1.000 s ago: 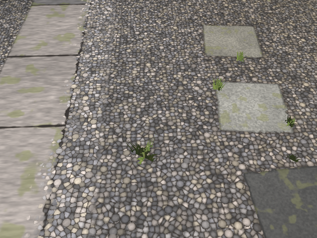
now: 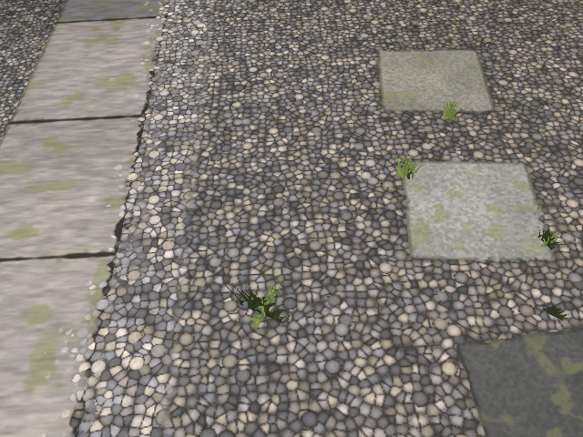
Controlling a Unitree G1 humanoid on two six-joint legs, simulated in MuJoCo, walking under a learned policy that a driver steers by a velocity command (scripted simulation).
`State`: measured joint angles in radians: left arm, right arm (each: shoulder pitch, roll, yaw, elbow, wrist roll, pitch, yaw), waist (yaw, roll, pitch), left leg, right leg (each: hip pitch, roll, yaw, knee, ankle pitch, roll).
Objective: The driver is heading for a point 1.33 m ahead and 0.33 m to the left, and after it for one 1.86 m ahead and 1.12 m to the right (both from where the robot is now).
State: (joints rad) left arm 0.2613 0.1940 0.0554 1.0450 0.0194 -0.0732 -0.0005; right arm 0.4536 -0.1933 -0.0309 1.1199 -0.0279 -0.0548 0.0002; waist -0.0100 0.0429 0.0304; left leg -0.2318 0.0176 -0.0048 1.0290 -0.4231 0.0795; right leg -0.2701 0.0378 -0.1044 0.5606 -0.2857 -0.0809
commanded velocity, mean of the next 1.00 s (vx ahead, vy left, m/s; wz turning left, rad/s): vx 0.48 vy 0.00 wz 0.00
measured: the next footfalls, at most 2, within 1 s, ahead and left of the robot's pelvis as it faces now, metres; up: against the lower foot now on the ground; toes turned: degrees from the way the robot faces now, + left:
left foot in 0.42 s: +0.39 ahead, +0.08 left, +0.00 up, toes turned +4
right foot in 0.98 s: +0.70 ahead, -0.10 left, +0.00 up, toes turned -5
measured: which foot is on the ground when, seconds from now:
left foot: up 0.00-0.40, down 0.42-0.98, up 1.00-1.00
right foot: down 0.00-0.44, up 0.46-0.96, down 0.98-1.00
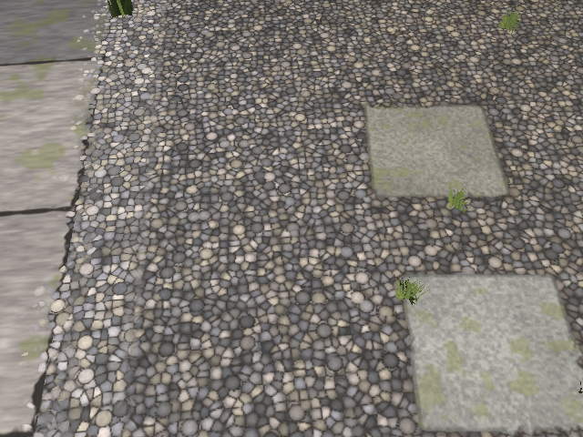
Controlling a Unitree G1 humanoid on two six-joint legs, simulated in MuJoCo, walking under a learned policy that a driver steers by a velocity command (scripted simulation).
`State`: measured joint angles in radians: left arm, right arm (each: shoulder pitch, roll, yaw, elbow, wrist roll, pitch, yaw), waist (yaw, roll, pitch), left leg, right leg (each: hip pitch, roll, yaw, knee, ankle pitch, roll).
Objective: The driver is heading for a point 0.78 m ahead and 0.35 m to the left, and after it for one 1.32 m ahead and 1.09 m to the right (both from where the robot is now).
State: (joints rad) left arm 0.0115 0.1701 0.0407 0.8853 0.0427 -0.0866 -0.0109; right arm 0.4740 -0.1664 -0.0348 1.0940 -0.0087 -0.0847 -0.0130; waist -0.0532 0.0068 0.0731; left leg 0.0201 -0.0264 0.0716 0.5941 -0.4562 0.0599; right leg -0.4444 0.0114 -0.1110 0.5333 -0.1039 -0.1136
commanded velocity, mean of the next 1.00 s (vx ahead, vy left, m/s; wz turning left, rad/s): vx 0.50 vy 0.00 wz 0.48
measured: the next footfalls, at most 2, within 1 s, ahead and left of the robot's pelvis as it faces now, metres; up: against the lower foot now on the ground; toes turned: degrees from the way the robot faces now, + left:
left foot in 0.54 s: +0.40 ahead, +0.12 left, +0.00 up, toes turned +21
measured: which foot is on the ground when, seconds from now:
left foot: up 0.00-0.52, down 0.54-1.00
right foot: down 0.00-0.54, up 0.56-1.00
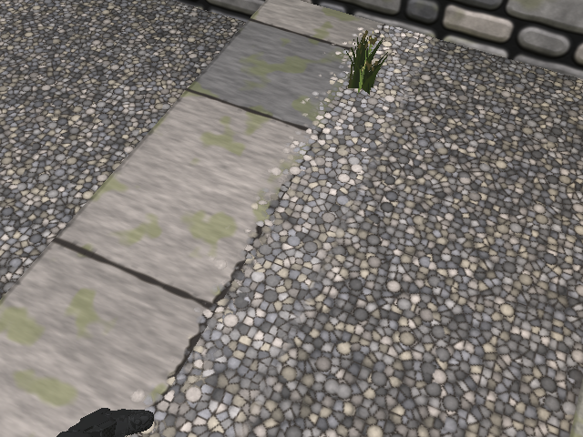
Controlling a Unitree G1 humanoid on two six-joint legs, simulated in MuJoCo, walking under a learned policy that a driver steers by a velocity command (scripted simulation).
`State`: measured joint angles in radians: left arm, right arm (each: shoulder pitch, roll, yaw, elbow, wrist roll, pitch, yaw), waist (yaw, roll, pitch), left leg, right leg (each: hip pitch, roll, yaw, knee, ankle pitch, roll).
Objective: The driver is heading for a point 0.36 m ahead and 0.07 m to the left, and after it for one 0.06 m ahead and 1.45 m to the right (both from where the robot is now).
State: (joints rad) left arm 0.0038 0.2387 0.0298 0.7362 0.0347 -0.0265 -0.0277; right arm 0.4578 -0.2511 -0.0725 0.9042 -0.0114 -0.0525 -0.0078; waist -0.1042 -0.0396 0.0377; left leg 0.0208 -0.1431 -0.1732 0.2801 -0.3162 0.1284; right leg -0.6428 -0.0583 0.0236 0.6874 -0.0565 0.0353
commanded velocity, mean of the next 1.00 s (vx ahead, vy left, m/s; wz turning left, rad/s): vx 0.29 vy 0.00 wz -0.04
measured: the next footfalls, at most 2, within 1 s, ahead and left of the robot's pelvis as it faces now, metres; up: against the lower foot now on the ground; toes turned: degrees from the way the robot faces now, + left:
right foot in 0.10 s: +0.24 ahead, -0.13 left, +0.00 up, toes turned +5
left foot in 0.52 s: +0.37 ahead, +0.11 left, +0.00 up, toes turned +8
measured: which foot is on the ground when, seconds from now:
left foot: down 0.00-0.10, up 0.12-0.50, down 0.52-0.94, up 0.96-1.00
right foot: up 0.00-0.08, down 0.10-0.54, up 0.56-0.94, down 0.96-1.00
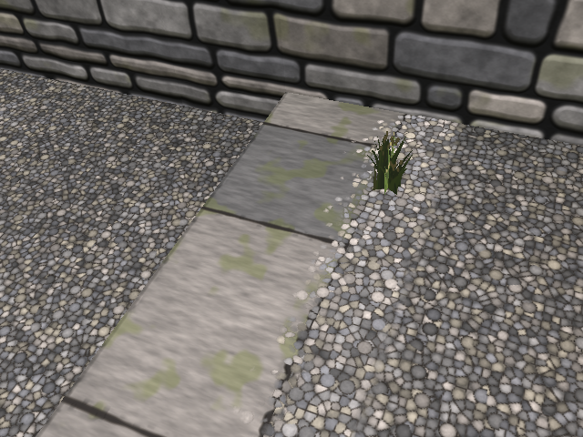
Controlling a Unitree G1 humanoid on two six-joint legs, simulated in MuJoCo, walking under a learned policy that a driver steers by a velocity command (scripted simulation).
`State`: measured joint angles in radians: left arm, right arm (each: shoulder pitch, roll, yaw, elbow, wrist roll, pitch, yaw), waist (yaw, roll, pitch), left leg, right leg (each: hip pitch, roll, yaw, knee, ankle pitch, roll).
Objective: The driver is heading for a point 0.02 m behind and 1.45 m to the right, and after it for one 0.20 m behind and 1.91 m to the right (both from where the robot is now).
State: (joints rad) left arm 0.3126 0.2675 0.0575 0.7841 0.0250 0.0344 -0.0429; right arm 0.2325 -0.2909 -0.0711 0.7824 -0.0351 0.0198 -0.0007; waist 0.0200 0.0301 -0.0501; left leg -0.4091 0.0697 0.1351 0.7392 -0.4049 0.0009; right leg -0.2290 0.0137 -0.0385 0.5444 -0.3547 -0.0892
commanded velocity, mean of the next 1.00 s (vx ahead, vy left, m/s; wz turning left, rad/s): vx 0.47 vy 0.00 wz -0.59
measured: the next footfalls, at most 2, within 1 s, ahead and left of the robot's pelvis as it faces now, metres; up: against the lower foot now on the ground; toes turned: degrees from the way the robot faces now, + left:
left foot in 0.40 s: +0.34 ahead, +0.08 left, +0.00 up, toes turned -15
right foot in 0.92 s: +0.52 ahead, -0.24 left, +0.00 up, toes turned -36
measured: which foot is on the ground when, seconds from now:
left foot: up 0.00-0.38, down 0.40-0.94, up 0.96-1.00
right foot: down 0.00-0.40, up 0.42-0.90, down 0.92-1.00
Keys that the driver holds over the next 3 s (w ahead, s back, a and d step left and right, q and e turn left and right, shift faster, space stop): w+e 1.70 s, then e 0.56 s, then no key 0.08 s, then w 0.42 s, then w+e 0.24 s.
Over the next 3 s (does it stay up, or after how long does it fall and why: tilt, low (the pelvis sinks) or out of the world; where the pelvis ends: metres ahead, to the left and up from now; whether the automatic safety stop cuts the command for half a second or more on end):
stays up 0.89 -0.76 -0.01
